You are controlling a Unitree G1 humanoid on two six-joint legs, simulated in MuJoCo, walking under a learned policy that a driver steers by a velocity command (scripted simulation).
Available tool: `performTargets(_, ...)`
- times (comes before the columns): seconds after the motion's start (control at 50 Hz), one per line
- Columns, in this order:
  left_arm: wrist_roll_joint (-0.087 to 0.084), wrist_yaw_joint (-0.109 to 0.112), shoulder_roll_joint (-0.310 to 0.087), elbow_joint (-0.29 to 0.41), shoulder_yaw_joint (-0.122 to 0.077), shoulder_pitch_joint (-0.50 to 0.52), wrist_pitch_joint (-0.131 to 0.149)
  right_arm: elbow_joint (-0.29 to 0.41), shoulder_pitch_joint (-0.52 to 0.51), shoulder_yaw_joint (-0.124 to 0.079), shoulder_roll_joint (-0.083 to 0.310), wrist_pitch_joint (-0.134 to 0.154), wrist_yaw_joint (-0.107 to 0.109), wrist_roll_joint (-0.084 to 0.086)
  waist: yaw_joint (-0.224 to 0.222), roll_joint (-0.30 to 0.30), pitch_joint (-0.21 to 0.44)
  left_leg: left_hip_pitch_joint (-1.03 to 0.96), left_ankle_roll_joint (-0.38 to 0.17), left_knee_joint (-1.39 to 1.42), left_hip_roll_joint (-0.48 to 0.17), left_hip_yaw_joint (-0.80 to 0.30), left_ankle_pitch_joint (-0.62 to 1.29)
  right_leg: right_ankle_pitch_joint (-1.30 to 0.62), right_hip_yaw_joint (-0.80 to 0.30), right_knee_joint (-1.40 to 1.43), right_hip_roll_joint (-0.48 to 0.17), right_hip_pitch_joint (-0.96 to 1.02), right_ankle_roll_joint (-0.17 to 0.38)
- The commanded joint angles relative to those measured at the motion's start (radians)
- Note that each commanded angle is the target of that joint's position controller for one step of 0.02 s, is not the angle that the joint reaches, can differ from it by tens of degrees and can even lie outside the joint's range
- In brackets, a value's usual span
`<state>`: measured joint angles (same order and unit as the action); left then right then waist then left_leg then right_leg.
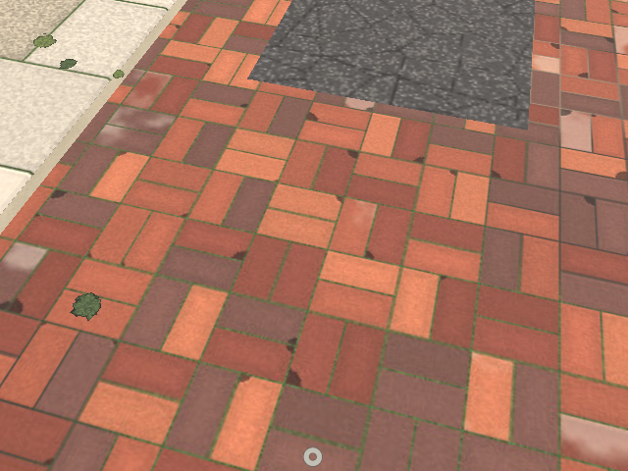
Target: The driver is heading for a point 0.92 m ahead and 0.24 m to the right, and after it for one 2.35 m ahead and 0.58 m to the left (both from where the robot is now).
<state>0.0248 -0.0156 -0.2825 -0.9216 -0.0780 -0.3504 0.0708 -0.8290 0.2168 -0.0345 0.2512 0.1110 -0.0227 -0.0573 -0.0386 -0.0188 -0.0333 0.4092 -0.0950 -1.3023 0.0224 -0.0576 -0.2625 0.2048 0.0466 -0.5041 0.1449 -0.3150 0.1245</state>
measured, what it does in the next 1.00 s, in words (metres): walks ahead, turning right: left foot, then right foot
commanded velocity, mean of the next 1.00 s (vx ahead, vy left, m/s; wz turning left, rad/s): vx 0.95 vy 0.00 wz -0.65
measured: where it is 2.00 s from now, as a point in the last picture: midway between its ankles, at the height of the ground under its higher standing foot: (493, 252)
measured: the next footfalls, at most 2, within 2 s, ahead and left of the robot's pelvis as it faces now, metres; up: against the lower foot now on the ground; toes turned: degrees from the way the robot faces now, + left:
left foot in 0.28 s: +0.47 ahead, +0.14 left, +0.00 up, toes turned -15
right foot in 0.72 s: +0.76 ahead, -0.20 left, +0.00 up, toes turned -41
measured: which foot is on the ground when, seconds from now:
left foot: up 0.00-0.26, down 0.28-0.72, up 0.74-1.00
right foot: down 0.00-0.30, up 0.32-0.70, down 0.72-1.00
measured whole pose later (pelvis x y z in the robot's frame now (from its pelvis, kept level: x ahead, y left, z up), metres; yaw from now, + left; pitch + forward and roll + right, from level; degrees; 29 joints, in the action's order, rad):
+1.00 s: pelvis +0.81 -0.21 +0.01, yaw -41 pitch +0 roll -1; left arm 0.00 0.00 -0.26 -0.85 -0.03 -0.39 0.09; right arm -0.71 0.16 -0.01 0.24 0.07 -0.02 0.01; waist -0.03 -0.02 -0.07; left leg 0.73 -0.02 -0.90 -0.12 -0.01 -0.05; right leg 0.28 0.07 -0.31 0.17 -0.02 0.15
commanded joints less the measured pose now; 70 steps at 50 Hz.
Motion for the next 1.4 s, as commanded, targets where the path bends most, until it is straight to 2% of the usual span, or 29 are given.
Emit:
performTargets(0.02, -0.012, 0.006, -0.044, 0.023, 0.003, -0.049, 0.036, 0.123, -0.017, 0.016, 0.027, -0.006, -0.01, -0.028, 0.072, 0.013, -0.028, 0.253, 0.055, 0.107, -0.107, -0.044, -0.032, 0.169, -0.529, 0.337, -0.281, 0.074, 0.192)
performTargets(0.2, -0.037, -0.006, -0.135, 0.064, -0.031, -0.143, 0.04, 0.259, -0.334, 0.042, 0.067, -0.007, -0.013, 0.025, -0.033, 0.063, -0.038, -0.04, 0.116, 0.753, -0.036, 0.063, 0.332, -0.357, -0.388, 0.316, -0.218, 0.08, 0.083)
performTargets(0.26, -0.032, -0.002, -0.187, 0.065, -0.044, -0.139, 0.031, 0.203, -0.092, -0.001, 0.15, 0.008, 0.019, 0.02, 0.087, 0.053, 0.151, -0.363, 0.08, 0.824, 0.0, 0.066, 0.162, -0.624, -0.351, -0.097, -0.175, 0.142, 0.025)
performTargets(0.28, -0.036, -0.007, -0.167, 0.09, -0.041, -0.094, 0.037, 0.173, 0.104, -0.027, 0.215, 0.013, 0.042, 0.006, 0.184, 0.042, 0.257, -0.611, 0.051, 0.793, -0.13, -0.043, 0.025, -0.452, -0.328, -0.357, -0.135, -0.025, 0.01)
performTargets(0.3, -0.05, 0.0, -0.005, 0.135, -0.004, -0.097, 0.046, 0.152, 0.273, -0.052, 0.292, 0.008, 0.059, -0.031, 0.207, -0.153, 0.4, -0.868, 0.011, 0.832, -0.438, -0.395, -0.29, 0.185, -0.229, -0.682, -0.067, -0.274, 0.004)
performTargets(0.32, -0.076, 0.007, -0.017, 0.192, 0.009, -0.148, 0.036, 0.141, 0.224, -0.068, 0.326, -0.002, 0.046, -0.022, 0.132, -0.366, 0.49, -0.876, -0.079, 1.01, -0.553, -0.825, -0.474, 0.268, -0.159, -0.882, -0.074, -0.444, 0.005)
performTargets(0.36, -0.027, 0.0, -0.071, 0.173, 0.0, 0.025, 0.006, 0.16, 0.071, -0.033, 0.124, -0.007, 0.032, -0.001, 0.13, -0.071, 0.178, -0.592, -0.043, 1.029, -0.42, -0.484, -0.348, 0.089, -0.124, -0.866, -0.182, -0.516, 0.003)
performTargets(0.44, 0.007, -0.042, 0.005, 0.234, 0.013, 0.125, -0.048, 0.058, 0.129, -0.016, 0.055, 0.015, 0.019, 0.025, 0.058, -0.085, 0.037, -0.397, 0.015, 1.068, -0.324, -0.113, 0.124, 0.061, -0.108, -0.803, -0.256, -0.501, -0.019)
performTargets(0.58, 0.007, -0.087, -0.03, 0.364, 0.043, 0.365, -0.061, 0.006, 0.118, -0.024, 0.116, 0.037, 0.022, 0.033, 0.018, -0.025, -0.097, -0.289, 0.065, 1.198, -0.231, 0.28, 0.484, -0.228, 0.051, -0.421, -0.222, -0.394, 0.01)
performTargets(0.62, 0.004, -0.09, -0.028, 0.369, 0.05, 0.383, -0.061, 0.001, 0.163, -0.031, 0.174, 0.035, 0.028, 0.032, 0.012, -0.036, -0.093, -0.331, 0.09, 1.119, -0.236, 0.343, 0.907, -0.215, 0.134, -0.318, -0.162, -0.274, 0.048)
performTargets(0.66, 0.008, -0.079, -0.072, 0.344, 0.04, 0.313, -0.056, -0.001, 0.197, -0.045, 0.231, 0.011, 0.045, 0.03, -0.041, -0.074, -0.028, -0.438, 0.098, 0.951, -0.262, 0.346, 1.249, -0.143, 0.17, -0.27, -0.091, -0.166, 0.08)
performTargets(0.7, 0.01, -0.057, -0.148, 0.247, 0.002, -0.024, -0.047, 0.029, 0.136, -0.058, 0.277, -0.026, 0.055, 0.02, -0.204, -0.093, 0.141, -0.361, 0.062, 0.533, -0.3, 0.307, 1.31, -0.073, 0.102, -0.227, -0.043, 0.214, 0.127)
performTargets(0.72, 0.009, -0.033, -0.189, 0.18, -0.028, -0.172, -0.047, 0.034, 0.132, -0.057, 0.262, -0.034, 0.048, 0.011, -0.245, -0.023, 0.205, -0.173, 0.061, 0.198, -0.238, 0.303, 0.911, -0.022, 0.007, -0.155, -0.052, 0.482, 0.15)
performTargets(0.74, 0.0, -0.011, -0.27, 0.183, -0.047, -0.073, -0.056, 0.078, 0.158, -0.022, 0.115, -0.028, 0.03, 0.001, -0.105, 0.243, 0.146, 0.139, 0.079, -0.195, -0.06, 0.286, -0.189, -0.089, -0.277, -0.144, -0.243, 0.572, 0.165)
performTargets(0.76, 0.017, -0.007, -0.34, 0.241, -0.056, -0.044, -0.063, 0.177, 0.217, -0.013, 0.13, -0.015, 0.028, 0.039, -0.045, 0.257, 0.377, 0.391, 0.095, -0.377, -0.014, 0.062, -0.234, 0.032, -0.756, 0.058, -0.427, 0.812, 0.339)
performTargets(0.78, 0.01, 0.01, -0.276, 0.237, -0.053, -0.068, -0.067, 0.18, 0.099, -0.014, 0.177, 0.005, 0.028, 0.035, -0.095, 0.076, 0.294, 0.469, 0.092, -0.326, -0.062, 0.012, -0.109, 0.167, -0.79, 0.217, -0.428, 0.719, 0.298)
performTargets(0.82, 0.006, 0.021, -0.193, 0.206, -0.029, 0.006, -0.042, 0.158, 0.085, -0.003, 0.154, 0.004, 0.027, 0.024, 0.012, -0.068, 0.064, 0.381, 0.087, -0.149, -0.147, 0.02, -0.039, 0.109, -0.62, 0.267, -0.38, 0.373, 0.228)
performTargets(0.92, -0.011, 0.005, -0.117, 0.154, 0.011, 0.029, 0.039, 0.115, 0.105, 0.012, 0.07, -0.069, 0.001, 0.03, 0.103, -0.049, -0.064, 0.166, 0.103, 0.171, -0.167, 0.063, 0.011, -0.759, -0.171, 0.299, -0.273, 0.04, 0.122)
performTargets(0.96, -0.016, -0.005, -0.093, 0.144, 0.019, 0.036, 0.051, 0.125, 0.042, 0.019, 0.038, -0.062, -0.01, 0.048, 0.082, -0.005, -0.062, 0.093, 0.068, 0.393, -0.119, 0.109, 0.203, -0.883, -0.007, 0.295, -0.187, 0.034, 0.015)
performTargets(0.98, -0.036, 0.022, -0.059, 0.169, 0.025, 0.09, 0.055, 0.145, -0.059, 0.01, 0.048, -0.02, 0.004, 0.107, 0.029, 0.004, -0.025, 0.109, 0.067, 0.475, -0.1, 0.084, 0.33, -0.775, -0.007, 0.263, -0.183, 0.064, -0.018)
performTargets(1.06, -0.017, 0.084, -0.143, 0.149, 0.02, 0.012, 0.024, 0.175, -0.1, -0.006, 0.06, 0.02, -0.037, 0.086, 0.004, 0.081, 0.072, 0.036, 0.07, 0.756, 0.043, 0.192, 0.641, -0.843, 0.078, 0.122, -0.19, 0.254, -0.116)
performTargets(1.12, -0.008, 0.104, -0.163, 0.214, 0.007, 0.16, 0.001, 0.112, 0.255, -0.075, 0.194, -0.014, -0.048, 0.077, 0.195, 0.171, 0.201, -0.352, 0.026, 0.676, 0.095, 0.164, 0.477, -0.995, 0.074, -0.28, -0.219, 0.116, -0.165)
performTargets(1.14, -0.017, 0.092, -0.155, 0.24, 0.007, 0.271, 0.0, 0.066, 0.448, -0.088, 0.221, -0.029, -0.03, 0.077, 0.331, 0.027, 0.193, -0.492, -0.042, 0.793, -0.003, 0.049, 0.588, -0.555, 0.091, -0.737, -0.12, -0.029, -0.2)
performTargets(1.16, 0.017, 0.05, 0.017, 0.276, 0.043, 0.18, 0.002, 0.073, 0.388, -0.063, 0.214, -0.026, -0.012, 0.034, 0.175, -0.336, 0.158, -0.622, -0.137, 0.708, -0.134, -0.234, 1.068, 0.488, 0.015, -1.16, 0.048, -0.367, -0.229)
performTargets(1.18, -0.017, 0.018, 0.016, 0.283, 0.06, -0.102, 0.017, 0.176, 0.198, -0.06, 0.269, -0.017, -0.001, -0.027, 0.023, -0.261, 0.419, -0.693, -0.314, 0.85, -0.353, -0.695, 0.899, 0.44, -0.241, -1.297, 0.028, -0.407, -0.214)
performTargets(1.2, -0.027, 0.003, -0.119, 0.288, 0.042, -0.052, 0.017, 0.272, 0.067, -0.075, 0.25, -0.038, 0.005, -0.006, 0.043, -0.074, 0.401, -0.562, -0.319, 0.961, -0.332, -0.728, 0.433, 0.326, -0.265, -1.208, -0.025, -0.379, -0.156)
performTargets(1.24, -0.008, 0.02, -0.147, 0.324, 0.022, 0.1, -0.015, 0.299, -0.039, -0.051, 0.178, -0.06, 0.005, 0.066, -0.015, 0.179, 0.145, -0.212, -0.231, 1.082, -0.221, -0.634, -0.105, 0.211, -0.218, -0.991, -0.096, -0.398, -0.132)
performTargets(1.3, 0.005, 0.042, -0.111, 0.334, 0.02, 0.113, -0.047, 0.306, -0.067, -0.06, 0.186, -0.072, 0.017, 0.063, -0.03, 0.073, 0.056, 0.012, -0.159, 1.074, -0.07, -0.468, 0.044, 0.149, -0.201, -0.725, -0.121, -0.29, -0.162)
performTargets(1.4, -0.013, 0.075, -0.069, 0.354, 0.023, 0.22, -0.055, 0.287, 0.011, -0.08, 0.217, -0.122, 0.069, 0.087, 0.032, -0.042, 0.201, -0.173, -0.08, 0.963, -0.038, -0.43, 0.225, 0.042, -0.227, -0.492, -0.086, -0.326, -0.22)
Keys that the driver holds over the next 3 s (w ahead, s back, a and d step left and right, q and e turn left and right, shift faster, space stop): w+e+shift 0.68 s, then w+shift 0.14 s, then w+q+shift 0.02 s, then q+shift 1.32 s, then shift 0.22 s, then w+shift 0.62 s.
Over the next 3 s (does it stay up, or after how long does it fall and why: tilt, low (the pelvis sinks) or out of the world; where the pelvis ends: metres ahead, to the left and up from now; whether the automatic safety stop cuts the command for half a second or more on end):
stays up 1.31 -0.31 0.01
